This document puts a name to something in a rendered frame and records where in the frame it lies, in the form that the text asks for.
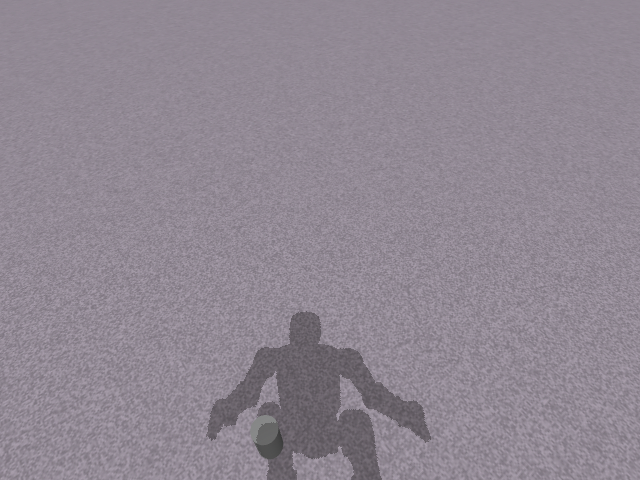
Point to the can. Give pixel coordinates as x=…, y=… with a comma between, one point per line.
x=266, y=436

